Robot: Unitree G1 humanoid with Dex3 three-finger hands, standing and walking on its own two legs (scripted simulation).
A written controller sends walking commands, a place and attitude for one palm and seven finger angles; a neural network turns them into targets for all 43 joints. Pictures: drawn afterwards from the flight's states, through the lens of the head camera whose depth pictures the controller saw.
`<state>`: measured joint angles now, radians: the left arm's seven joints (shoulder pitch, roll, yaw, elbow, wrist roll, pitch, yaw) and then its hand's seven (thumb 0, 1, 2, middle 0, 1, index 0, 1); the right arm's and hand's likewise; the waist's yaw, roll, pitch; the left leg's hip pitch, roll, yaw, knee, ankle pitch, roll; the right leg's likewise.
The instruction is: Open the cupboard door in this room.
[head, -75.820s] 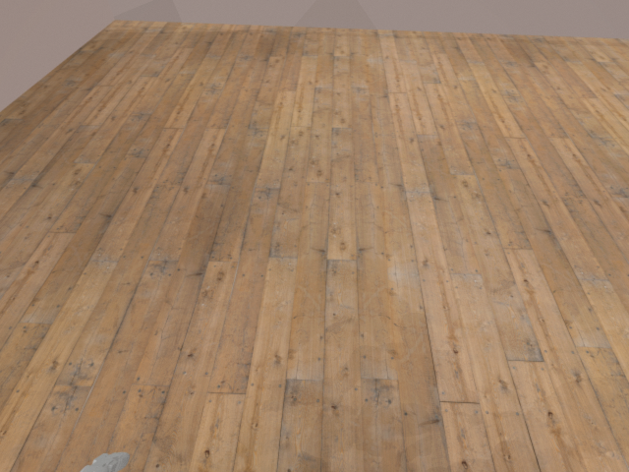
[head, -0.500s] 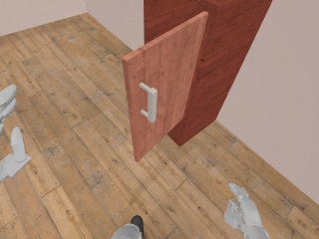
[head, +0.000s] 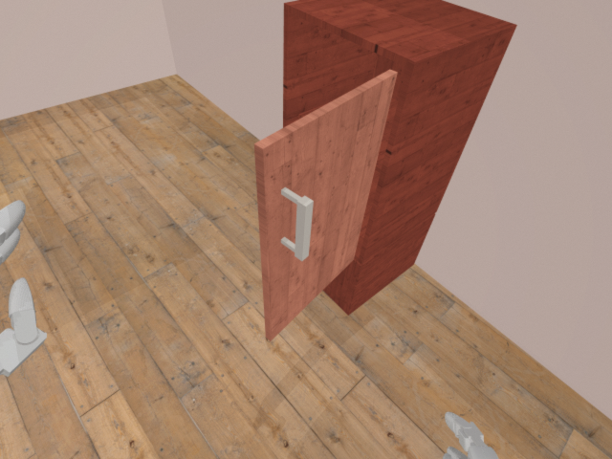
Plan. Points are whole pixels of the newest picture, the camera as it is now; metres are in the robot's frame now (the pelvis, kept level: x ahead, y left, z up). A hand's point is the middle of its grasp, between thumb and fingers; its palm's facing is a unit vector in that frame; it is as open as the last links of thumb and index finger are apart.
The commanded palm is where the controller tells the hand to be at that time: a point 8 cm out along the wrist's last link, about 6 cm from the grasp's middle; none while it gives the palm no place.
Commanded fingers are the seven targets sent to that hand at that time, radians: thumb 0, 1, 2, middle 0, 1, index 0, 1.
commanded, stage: stop stepping back and stand still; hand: left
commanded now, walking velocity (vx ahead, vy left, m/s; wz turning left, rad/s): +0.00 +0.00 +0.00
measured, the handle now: (295, 225) +0.50 +0.06 +0.00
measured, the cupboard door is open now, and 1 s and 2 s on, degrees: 99 99 99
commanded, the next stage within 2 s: let the arm hang, fingers relaxed in 0.42 s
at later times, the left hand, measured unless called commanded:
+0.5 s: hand (16, 349) +0.18 +0.28 +0.15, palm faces +0.43 -0.77 -0.46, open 7.4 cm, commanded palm none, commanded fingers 0.00 0.90 0.90 -0.20 -0.30 -0.20 -0.30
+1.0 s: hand out of the picture -0.09 +0.18 -0.17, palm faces +0.07 -0.98 -0.19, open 7.2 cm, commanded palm none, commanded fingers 0.00 0.90 0.90 -0.20 -0.30 -0.20 -0.30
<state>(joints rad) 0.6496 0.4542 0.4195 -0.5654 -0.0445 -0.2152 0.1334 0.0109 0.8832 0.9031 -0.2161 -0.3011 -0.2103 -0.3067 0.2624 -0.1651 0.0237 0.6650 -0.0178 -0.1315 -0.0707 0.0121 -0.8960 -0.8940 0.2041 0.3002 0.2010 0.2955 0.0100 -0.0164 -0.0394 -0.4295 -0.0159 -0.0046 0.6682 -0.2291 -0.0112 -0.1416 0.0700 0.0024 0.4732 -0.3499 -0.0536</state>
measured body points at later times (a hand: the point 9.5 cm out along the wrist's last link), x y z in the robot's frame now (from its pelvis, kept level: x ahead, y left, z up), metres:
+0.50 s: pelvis -0.02 +0.01 +0.01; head -0.01 +0.01 +0.46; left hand +0.15 +0.32 +0.18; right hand +0.14 -0.23 -0.08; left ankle +0.04 +0.10 -0.73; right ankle -0.05 -0.09 -0.73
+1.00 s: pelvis -0.03 +0.00 +0.01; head +0.00 +0.01 +0.45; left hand -0.09 +0.23 -0.15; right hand -0.02 -0.25 -0.15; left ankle +0.04 +0.10 -0.73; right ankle -0.05 -0.09 -0.73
